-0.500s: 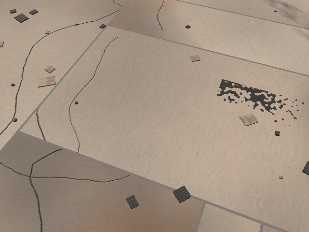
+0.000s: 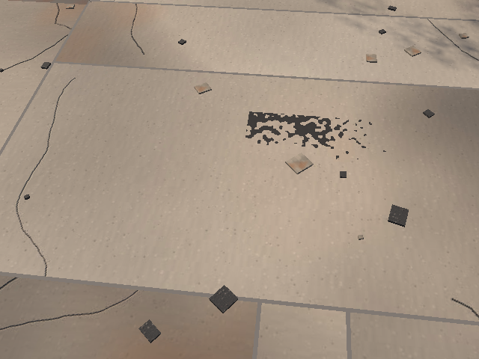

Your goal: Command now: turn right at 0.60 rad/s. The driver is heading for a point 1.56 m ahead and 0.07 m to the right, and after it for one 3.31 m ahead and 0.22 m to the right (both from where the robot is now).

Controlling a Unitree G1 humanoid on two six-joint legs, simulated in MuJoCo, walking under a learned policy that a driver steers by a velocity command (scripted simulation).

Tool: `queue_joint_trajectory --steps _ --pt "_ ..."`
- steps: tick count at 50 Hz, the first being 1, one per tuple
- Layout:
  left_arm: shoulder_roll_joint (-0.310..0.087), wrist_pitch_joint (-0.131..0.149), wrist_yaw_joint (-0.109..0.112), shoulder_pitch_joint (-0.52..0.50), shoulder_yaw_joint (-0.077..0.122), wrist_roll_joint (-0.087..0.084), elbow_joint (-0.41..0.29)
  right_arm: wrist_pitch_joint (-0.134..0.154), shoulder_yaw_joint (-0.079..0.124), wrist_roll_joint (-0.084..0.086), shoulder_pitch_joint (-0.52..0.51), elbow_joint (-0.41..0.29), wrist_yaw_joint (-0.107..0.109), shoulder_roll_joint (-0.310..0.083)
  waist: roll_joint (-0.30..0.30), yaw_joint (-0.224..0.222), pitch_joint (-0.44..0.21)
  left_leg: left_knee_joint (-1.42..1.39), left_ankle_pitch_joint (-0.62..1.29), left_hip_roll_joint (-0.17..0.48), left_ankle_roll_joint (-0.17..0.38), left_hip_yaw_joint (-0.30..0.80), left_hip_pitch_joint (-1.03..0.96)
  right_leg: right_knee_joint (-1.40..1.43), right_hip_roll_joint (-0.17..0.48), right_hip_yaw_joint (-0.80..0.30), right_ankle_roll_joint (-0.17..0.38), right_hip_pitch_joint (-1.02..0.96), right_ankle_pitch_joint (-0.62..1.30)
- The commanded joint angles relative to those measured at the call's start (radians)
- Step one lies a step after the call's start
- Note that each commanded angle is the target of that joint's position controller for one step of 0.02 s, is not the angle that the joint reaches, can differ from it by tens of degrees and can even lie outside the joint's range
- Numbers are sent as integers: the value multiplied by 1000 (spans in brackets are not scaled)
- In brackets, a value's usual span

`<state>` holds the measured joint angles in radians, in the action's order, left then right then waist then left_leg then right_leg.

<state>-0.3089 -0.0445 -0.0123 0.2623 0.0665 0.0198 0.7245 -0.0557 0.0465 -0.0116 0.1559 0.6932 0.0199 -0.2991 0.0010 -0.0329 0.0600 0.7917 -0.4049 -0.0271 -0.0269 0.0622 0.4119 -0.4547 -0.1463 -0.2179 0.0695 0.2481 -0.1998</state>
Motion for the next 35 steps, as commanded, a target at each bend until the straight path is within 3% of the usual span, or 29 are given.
queue_joint_trajectory --steps 1,3,4,5,6,7,8,9,10,12,16,20,23,24,25,26,27,28,29,30,31,33,35 --pt "-180 8 0 -19 51 1 -61 25 17 9 6 -77 10 -91 125 16 -99 -97 -14 -29 20 7 -40 64 267 -333 142 -88 359" --pt "-172 5 0 -63 50 -8 -63 35 14 11 70 -62 20 -84 120 62 -98 -293 71 -38 32 5 -182 37 226 -344 89 -33 314" --pt "-156 6 5 -82 45 -19 -66 43 15 3 106 -51 30 -92 96 86 -94 -445 166 -7 39 19 -290 -1 183 -319 39 35 201" --pt "-90 10 7 -35 29 -24 -71 49 27 -10 95 -59 41 -164 -72 52 -110 -550 115 192 80 201 -382 -154 92 -198 -25 138 -97" --pt "-64 12 14 40 25 -17 -73 43 36 -4 9 -102 37 -243 -223 8 -98 -587 190 408 175 452 -389 -349 -77 22 -60 290 -384" --pt "-158 6 16 11 48 18 -65 35 41 -12 46 -84 26 -228 -181 30 -84 -555 270 441 265 434 -262 -529 1 68 -71 265 -391" --pt "-171 2 10 -2 56 15 -53 37 20 -7 16 -88 17 -152 -119 11 -47 -550 300 380 261 346 -213 -605 28 61 -74 247 -331" --pt "-158 -5 1 9 56 11 -33 38 10 -5 -30 -93 13 -113 -98 -4 -15 -543 315 307 233 231 -178 -663 38 73 -82 235 -267" --pt "-149 -12 -12 27 55 5 -22 38 7 -9 -57 -101 16 -104 -126 -16 -29 -533 337 256 210 158 -202 -709 39 93 -93 243 -221" --pt "-134 -19 -27 28 48 -5 -17 42 7 -11 -31 -97 23 -104 -141 3 -44 -506 476 234 214 81 -261 -733 47 128 -117 272 -205" --pt "-99 -25 -29 -57 31 -7 -43 50 19 -9 80 -55 21 -119 -139 63 -66 -470 573 271 244 66 -385 -618 63 139 -133 307 -228" --pt "-62 -28 -24 -74 8 -10 -44 54 25 -12 75 -34 5 -133 -165 63 -85 -436 605 281 248 37 -354 -402 80 174 -109 178 -275" --pt "-56 -24 -13 -73 -4 -18 -40 47 29 -14 76 -13 -10 -151 -202 63 -97 -396 669 277 244 28 -308 -227 75 231 -84 50 -272" --pt "-49 -18 -10 -49 -10 -16 -29 42 30 -12 82 -6 -15 -154 -192 51 -116 -389 573 270 232 24 -290 -130 71 250 -69 -10 -225" --pt "-39 -9 -8 -15 -17 -8 -12 37 29 -6 80 1 -19 -152 -168 26 -117 -371 413 253 205 11 -226 17 66 269 -49 -115 -129" --pt "-44 3 -3 12 -20 5 4 35 21 -5 95 10 -22 -125 -117 9 -115 -340 201 226 161 -5 -119 125 75 237 -28 -243 -88" --pt "-97 16 2 67 -14 20 17 35 -1 -15 106 -5 -29 -39 102 -8 -132 -145 -68 139 103 -95 55 237 281 -49 13 -383 -297" --pt "-247 17 4 111 24 15 20 34 -12 -18 32 -64 -27 -25 290 -49 -44 2 -211 2 67 -170 266 344 504 -384 146 -292 -479" --pt "-210 22 7 124 22 20 44 29 15 -25 -25 -64 -23 -121 189 -73 49 106 -156 68 70 -64 269 354 503 -381 202 -189 -532" --pt "-141 30 9 60 -2 15 40 31 23 -9 1 -43 -37 -128 158 -24 82 136 -73 76 73 -43 277 366 450 -300 185 -179 -541" --pt "-107 40 13 18 -12 13 37 40 26 0 45 -13 -49 -127 149 5 91 133 -7 81 69 -36 267 382 402 -213 146 -183 -464" --pt "-82 71 25 14 -22 9 47 53 30 -19 97 37 -65 -116 128 18 53 181 97 72 64 -38 239 377 344 -73 112 -228 -248" --pt "-85 96 24 50 -19 9 69 58 29 -14 102 51 -70 -89 94 15 32 226 146 47 62 0 264 367 344 7 104 -259 -131"
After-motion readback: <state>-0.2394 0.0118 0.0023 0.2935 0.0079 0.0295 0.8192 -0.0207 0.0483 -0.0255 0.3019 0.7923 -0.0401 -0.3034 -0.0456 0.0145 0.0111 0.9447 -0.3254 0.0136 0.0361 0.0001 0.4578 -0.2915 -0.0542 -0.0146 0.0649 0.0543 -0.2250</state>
